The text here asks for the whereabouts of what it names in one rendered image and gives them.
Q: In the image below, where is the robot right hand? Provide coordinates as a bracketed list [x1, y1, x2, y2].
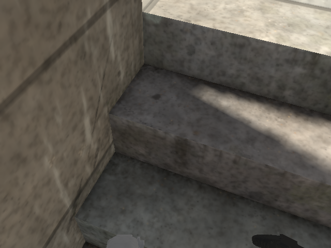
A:
[252, 234, 304, 248]

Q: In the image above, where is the robot left thigh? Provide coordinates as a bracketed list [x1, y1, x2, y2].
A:
[107, 235, 144, 248]

